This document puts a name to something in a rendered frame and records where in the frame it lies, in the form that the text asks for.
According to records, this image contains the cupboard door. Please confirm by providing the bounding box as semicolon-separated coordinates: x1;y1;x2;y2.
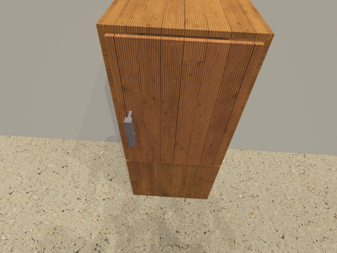
104;33;265;166

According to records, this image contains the handle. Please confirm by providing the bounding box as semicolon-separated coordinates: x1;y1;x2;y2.
124;111;135;147

